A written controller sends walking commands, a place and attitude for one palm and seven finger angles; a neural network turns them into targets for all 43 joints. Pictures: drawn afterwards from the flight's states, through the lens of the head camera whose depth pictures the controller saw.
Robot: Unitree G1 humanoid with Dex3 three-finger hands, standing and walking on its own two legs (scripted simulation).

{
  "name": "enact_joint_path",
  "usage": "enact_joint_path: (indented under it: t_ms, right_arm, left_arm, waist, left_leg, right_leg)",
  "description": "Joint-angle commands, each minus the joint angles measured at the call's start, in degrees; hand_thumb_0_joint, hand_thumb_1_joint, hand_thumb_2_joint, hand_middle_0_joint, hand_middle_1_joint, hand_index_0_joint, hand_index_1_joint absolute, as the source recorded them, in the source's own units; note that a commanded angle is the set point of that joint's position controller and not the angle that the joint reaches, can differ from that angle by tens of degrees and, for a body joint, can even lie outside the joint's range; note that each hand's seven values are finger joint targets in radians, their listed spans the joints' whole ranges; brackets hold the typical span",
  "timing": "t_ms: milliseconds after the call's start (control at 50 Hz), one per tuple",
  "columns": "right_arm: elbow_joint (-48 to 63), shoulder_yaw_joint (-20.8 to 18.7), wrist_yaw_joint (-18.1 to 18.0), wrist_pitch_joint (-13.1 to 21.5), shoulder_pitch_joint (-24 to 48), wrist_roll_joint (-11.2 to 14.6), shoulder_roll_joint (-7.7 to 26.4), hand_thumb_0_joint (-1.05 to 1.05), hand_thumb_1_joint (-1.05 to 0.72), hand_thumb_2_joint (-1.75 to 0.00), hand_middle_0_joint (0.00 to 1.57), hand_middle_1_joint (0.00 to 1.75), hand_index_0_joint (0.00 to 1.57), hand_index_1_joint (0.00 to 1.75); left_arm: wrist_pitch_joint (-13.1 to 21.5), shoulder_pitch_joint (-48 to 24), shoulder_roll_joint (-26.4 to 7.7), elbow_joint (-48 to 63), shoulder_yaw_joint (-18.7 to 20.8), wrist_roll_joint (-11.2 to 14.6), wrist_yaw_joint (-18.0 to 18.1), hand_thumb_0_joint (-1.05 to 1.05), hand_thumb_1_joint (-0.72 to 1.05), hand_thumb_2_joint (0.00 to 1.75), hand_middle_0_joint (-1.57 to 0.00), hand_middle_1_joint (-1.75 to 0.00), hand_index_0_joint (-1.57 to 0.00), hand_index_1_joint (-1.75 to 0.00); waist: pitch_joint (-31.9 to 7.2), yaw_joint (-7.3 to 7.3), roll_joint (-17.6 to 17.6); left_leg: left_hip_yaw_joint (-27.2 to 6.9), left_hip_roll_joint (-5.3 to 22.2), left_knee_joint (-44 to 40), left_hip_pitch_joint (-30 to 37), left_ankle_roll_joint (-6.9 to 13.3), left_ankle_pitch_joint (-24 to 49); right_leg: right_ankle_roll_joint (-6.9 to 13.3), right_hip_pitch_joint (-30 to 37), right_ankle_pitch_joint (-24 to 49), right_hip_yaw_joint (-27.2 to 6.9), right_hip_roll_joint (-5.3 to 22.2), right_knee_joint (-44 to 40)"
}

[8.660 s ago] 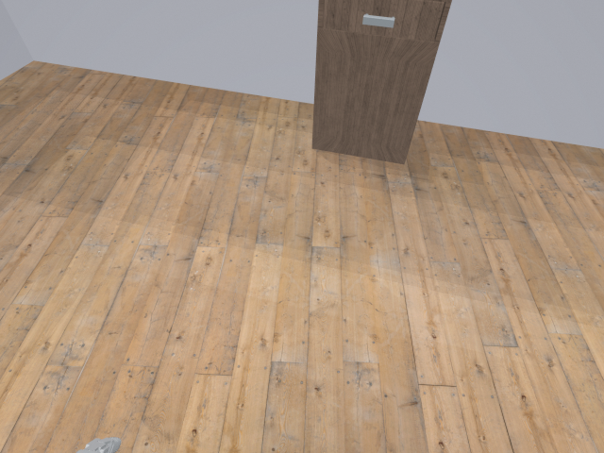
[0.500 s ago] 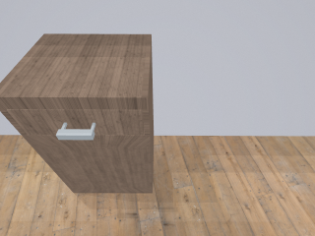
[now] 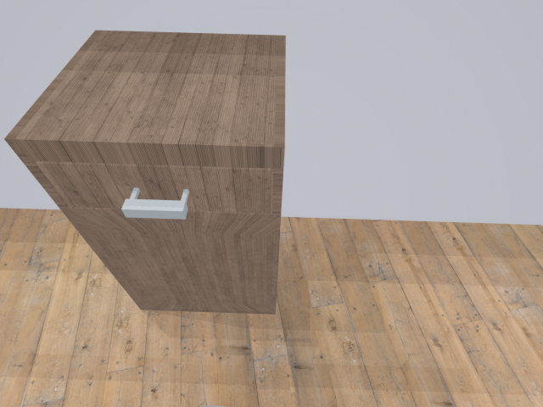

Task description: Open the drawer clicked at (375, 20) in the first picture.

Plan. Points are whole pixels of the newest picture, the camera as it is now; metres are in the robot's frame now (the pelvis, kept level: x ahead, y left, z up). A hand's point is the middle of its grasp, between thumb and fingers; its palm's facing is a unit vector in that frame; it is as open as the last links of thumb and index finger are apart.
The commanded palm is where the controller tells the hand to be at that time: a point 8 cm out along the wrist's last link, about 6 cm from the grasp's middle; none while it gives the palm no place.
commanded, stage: come to a stop and stand still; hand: left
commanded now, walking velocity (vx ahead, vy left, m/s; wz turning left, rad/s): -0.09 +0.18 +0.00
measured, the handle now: (158, 200) +0.48 +0.29 -0.06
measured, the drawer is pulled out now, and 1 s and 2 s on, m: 0.00 0.00 0.00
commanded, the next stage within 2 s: look again from close up in 1.08 s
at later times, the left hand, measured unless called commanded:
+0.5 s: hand out of the picture -0.03 +0.15 -0.17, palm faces -0.01 -0.99 -0.14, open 7.4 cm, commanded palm none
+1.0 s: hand out of the picture +0.03 +0.22 -0.17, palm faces -0.02 -0.98 -0.22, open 7.4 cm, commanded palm none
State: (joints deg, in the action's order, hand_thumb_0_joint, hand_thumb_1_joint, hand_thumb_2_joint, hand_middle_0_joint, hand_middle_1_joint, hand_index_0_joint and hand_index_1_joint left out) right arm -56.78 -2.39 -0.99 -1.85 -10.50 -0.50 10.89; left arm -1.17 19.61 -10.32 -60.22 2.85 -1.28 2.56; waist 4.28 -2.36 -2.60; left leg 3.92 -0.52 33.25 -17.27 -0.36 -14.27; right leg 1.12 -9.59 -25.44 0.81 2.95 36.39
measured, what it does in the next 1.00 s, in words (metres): steps on the spot: left foot, then right foot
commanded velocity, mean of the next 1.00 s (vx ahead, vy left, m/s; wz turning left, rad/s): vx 0.02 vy -0.03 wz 0.00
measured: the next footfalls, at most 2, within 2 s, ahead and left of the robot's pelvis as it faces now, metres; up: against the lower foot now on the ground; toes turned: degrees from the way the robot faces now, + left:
left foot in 0.02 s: +0.02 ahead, +0.14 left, +0.00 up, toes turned -2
right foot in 0.26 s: -0.02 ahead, -0.06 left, +0.00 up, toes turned -3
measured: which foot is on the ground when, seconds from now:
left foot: up 0.00-0.00, down 0.02-1.00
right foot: down 0.00-0.02, up 0.04-0.24, down 0.26-1.00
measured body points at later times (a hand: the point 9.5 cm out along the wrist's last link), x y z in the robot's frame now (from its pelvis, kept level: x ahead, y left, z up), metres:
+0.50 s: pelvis +0.00 +0.01 +0.00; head +0.01 +0.01 +0.45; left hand -0.02 +0.20 -0.16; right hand +0.00 -0.22 -0.15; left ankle -0.02 +0.14 -0.73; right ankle -0.06 -0.06 -0.73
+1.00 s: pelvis +0.01 +0.04 +0.01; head +0.02 +0.04 +0.46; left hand +0.03 +0.27 -0.15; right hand +0.00 -0.18 -0.15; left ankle -0.02 +0.14 -0.73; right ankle -0.06 -0.06 -0.73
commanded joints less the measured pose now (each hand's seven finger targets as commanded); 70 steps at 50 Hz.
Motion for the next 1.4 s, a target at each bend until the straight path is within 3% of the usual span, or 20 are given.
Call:
enact_joint_path:
  t_ms: [0,40,80,160,200,240,260,280,320,340,360,380,400,440,500,520,560,660,880,1380]
  right_arm:
    - [2.42,-1.86,0.06,0.09,-9.58,-0.72,10.57,0.0,-0.9,-0.9,0.2,0.3,0.2,0.3]
    - [5.04,-1.04,-0.24,0.47,-3.69,-0.94,8.18,0.0,-0.9,-0.9,0.2,0.3,0.2,0.3]
    - [6.02,-0.31,-0.04,0.98,1.0,-1.33,6.4,0.0,-0.9,-0.9,0.2,0.3,0.2,0.3]
    - [2.97,-0.34,0.06,1.73,-2.6,-1.53,6.64,0.0,-0.9,-0.9,0.2,0.3,0.2,0.3]
    - [1.29,-0.17,0.27,1.29,-4.07,-0.97,5.32,0.0,-0.9,-0.9,0.2,0.3,0.2,0.3]
    - [1.06,0.8,0.43,1.37,-4.76,-0.26,1.39,0.0,-0.9,-0.9,0.2,0.3,0.2,0.3]
    - [0.91,1.09,0.53,1.4,-3.89,-0.53,0.63,0.0,-0.9,-0.9,0.2,0.3,0.2,0.3]
    - [-0.09,1.35,0.46,1.8,-4.0,-0.78,0.79,0.0,-0.9,-0.9,0.2,0.3,0.2,0.3]
    - [-3.03,1.81,0.09,2.54,-7.44,-0.43,0.58,0.0,-0.9,-0.9,0.2,0.3,0.2,0.3]
    - [0.87,1.56,0.31,3.14,-2.34,-0.53,3.75,0.0,-0.9,-0.9,0.2,0.3,0.2,0.3]
    - [2.21,1.56,0.45,2.71,-6.29,-0.38,1.31,0.0,-0.9,-0.9,0.2,0.3,0.2,0.3]
    - [2.13,1.86,0.43,2.72,-5.42,-0.33,1.27,0.0,-0.9,-0.9,0.2,0.3,0.2,0.3]
    - [2.1,2.03,0.41,3.2,-6.62,-0.26,0.29,0.0,-0.9,-0.9,0.2,0.3,0.2,0.3]
    - [0.87,2.38,-0.02,3.81,-10.14,-0.26,-0.06,0.0,-0.9,-0.9,0.2,0.3,0.2,0.3]
    - [-0.88,2.21,-1.17,4.12,-11.21,-0.1,1.97,0.0,-0.9,-0.9,0.2,0.3,0.2,0.3]
    - [-1.63,2.47,-1.28,3.77,-10.85,-0.08,1.78,0.0,-0.9,-0.9,0.2,0.3,0.2,0.3]
    - [-1.99,2.71,-1.22,3.19,-10.17,-0.05,1.62,0.0,-0.9,-0.9,0.2,0.3,0.2,0.3]
    - [-3.43,2.95,-0.98,3.03,-10.17,-0.28,2.33,0.0,-0.9,-0.9,0.2,0.3,0.2,0.3]
    - [-5.44,3.04,-1.3,3.62,-10.23,-0.24,3.67,0.0,-0.9,-0.9,0.2,0.3,0.2,0.3]
    - [-6.5,3.14,-1.38,3.39,-8.07,0.0,4.02,0.0,-0.9,-0.9,0.2,0.3,0.2,0.3]
  left_arm:
    - [-0.02,-0.34,-5.07,5.77,1.67,0.26,0.53,0.0,0.9,0.9,-0.2,-0.3,-0.2,-0.3]
    - [-0.67,-1.02,-3.55,5.36,1.15,0.16,0.63,0.0,0.9,0.9,-0.2,-0.3,-0.2,-0.3]
    - [-0.43,2.04,-2.61,3.89,0.56,-0.35,-0.07,0.0,0.9,0.9,-0.2,-0.3,-0.2,-0.3]
    - [0.78,5.29,-0.53,1.84,-0.89,-0.18,-0.91,0.0,0.9,0.9,-0.2,-0.3,-0.2,-0.3]
    - [1.39,8.37,-0.89,0.39,-1.19,-0.33,-0.87,0.0,0.9,0.9,-0.2,-0.3,-0.2,-0.3]
    - [2.17,5.77,-4.6,1.09,-1.24,-0.55,-0.77,0.0,0.9,0.9,-0.2,-0.3,-0.2,-0.3]
    - [2.76,3.99,-5.54,1.13,-1.15,-0.06,-0.93,0.0,0.9,0.9,-0.2,-0.3,-0.2,-0.3]
    - [3.41,1.9,-5.3,1.06,-1.22,0.17,-0.87,0.0,0.9,0.9,-0.2,-0.3,-0.2,-0.3]
    - [3.9,0.99,-3.7,0.25,-1.68,0.43,-0.78,0.0,0.9,0.9,-0.2,-0.3,-0.2,-0.3]
    - [5.01,6.25,-3.14,-0.65,-1.98,-0.69,1.87,0.0,0.9,0.9,-0.2,-0.3,-0.2,-0.3]
    - [5.02,3.32,-6.16,2.44,-1.74,-0.58,1.62,0.0,0.9,0.9,-0.2,-0.3,-0.2,-0.3]
    - [5.37,3.12,-5.22,3.1,-1.88,-0.38,1.3,0.0,0.9,0.9,-0.2,-0.3,-0.2,-0.3]
    - [5.68,2.94,-5.9,3.45,-1.75,-0.29,1.2,0.0,0.9,0.9,-0.2,-0.3,-0.2,-0.3]
    - [5.88,4.1,-6.61,3.14,-1.36,0.03,1.09,0.0,0.9,0.9,-0.2,-0.3,-0.2,-0.3]
    - [4.97,5.34,-4.26,1.75,-2.13,0.69,0.99,0.0,0.9,0.9,-0.2,-0.3,-0.2,-0.3]
    - [4.24,4.64,-3.96,1.26,-2.31,0.68,0.92,0.0,0.9,0.9,-0.2,-0.3,-0.2,-0.3]
    - [3.41,4.29,-3.93,0.95,-2.51,0.56,0.72,0.0,0.9,0.9,-0.2,-0.3,-0.2,-0.3]
    - [2.41,3.1,-3.62,1.08,-2.76,0.66,0.35,0.0,0.9,0.9,-0.2,-0.3,-0.2,-0.3]
    - [2.45,1.91,-4.46,0.53,-2.44,0.91,0.39,0.0,0.9,0.9,-0.2,-0.3,-0.2,-0.3]
    - [2.36,3.12,-3.94,-1.7,-2.76,0.63,0.33,0.0,0.9,0.9,-0.2,-0.3,-0.2,-0.3]
  waist:
    - [-5.24,3.44,14.96]
    - [-3.66,2.17,13.32]
    - [-2.12,-0.16,8.07]
    - [-4.86,0.58,5.9]
    - [-3.38,-0.06,3.51]
    - [0.74,1.76,-5.44]
    - [1.09,2.36,-9.83]
    - [2.96,2.77,-12.17]
    - [0.4,4.18,-5.45]
    - [3.63,1.26,-4.77]
    - [0.21,4.28,-4.25]
    - [-0.22,3.57,0.64]
    - [-2.77,4.19,2.94]
    - [-9.86,4.12,3.91]
    - [-8.7,2.97,3.51]
    - [-4.69,2.83,6.01]
    - [-0.34,2.7,3.42]
    - [2.12,2.14,4.62]
    - [-2.7,2.05,2.87]
    - [-1.17,2.27,2.44]
  left_leg:
    - [-15.43,18.62,-13.34,7.44,12.86,30.86]
    - [-20.16,18.96,-18.94,-3.59,14.85,2.26]
    - [-18.11,15.34,-21.37,-9.94,11.91,-10.93]
    - [-16.02,13.91,-21.04,-3.76,10.08,-14.59]
    - [-11.89,10.43,-17.83,-5.77,6.56,-17.58]
    - [-4.18,2.66,-7.32,-3.99,1.82,-10.0]
    - [-2.22,1.65,-3.51,-0.81,1.07,-4.23]
    - [-2.38,2.11,-2.7,-0.55,1.09,-0.77]
    - [-3.4,3.52,-6.69,4.9,1.19,5.32]
    - [-4.02,3.7,4.17,1.59,0.04,2.37]
    - [-3.92,3.34,6.74,-2.65,1.3,-6.45]
    - [-3.38,2.92,8.36,-3.68,1.1,-8.13]
    - [-2.97,2.91,6.22,-3.47,1.12,-7.25]
    - [-2.01,2.38,-1.59,1.76,1.77,-1.52]
    - [-4.38,5.65,-1.8,6.71,2.69,15.18]
    - [-4.33,5.67,-2.5,5.32,2.74,14.81]
    - [-4.77,5.61,-3.72,3.1,2.59,10.53]
    - [-6.98,5.91,-7.57,2.02,3.47,6.14]
    - [-7.06,6.51,-7.97,7.9,3.69,20.29]
    - [-6.45,6.36,-10.75,10.23,3.42,17.84]
  right_leg:
    - [0.99,-14.04,-13.41,1.48,-2.63,26.56]
    - [1.21,-14.54,-9.53,-1.83,-0.48,35.01]
    - [1.03,-10.97,-3.48,-1.33,0.67,30.18]
    - [0.63,-3.85,-2.7,1.54,-0.79,4.4]
    - [0.72,2.67,4.04,0.93,-1.37,-10.97]
    - [3.89,-4.2,-4.42,-12.5,7.22,-22.56]
    - [5.01,-8.4,-3.54,-15.94,9.41,-26.25]
    - [5.23,-8.41,7.66,-15.16,9.1,-25.49]
    - [4.59,-5.88,21.46,-8.73,6.69,-20.13]
    - [-0.12,-7.2,42.0,-13.76,6.68,-19.13]
    - [1.08,-3.7,33.58,-11.23,8.49,-18.64]
    - [4.11,-2.83,34.03,-12.57,8.54,-17.91]
    - [6.49,0.55,41.8,-11.36,8.61,-15.39]
    - [6.3,7.42,55.73,-8.45,7.34,-8.73]
    - [3.21,3.86,47.54,-5.9,3.62,-7.85]
    - [3.04,2.0,41.72,-5.49,3.16,-8.83]
    - [2.85,-0.02,32.17,-5.2,2.21,-10.87]
    - [2.52,-1.48,15.89,-4.32,0.71,-12.38]
    - [1.63,1.94,25.47,-3.24,1.85,-10.79]
    - [0.97,0.93,25.54,-4.3,2.67,-13.87]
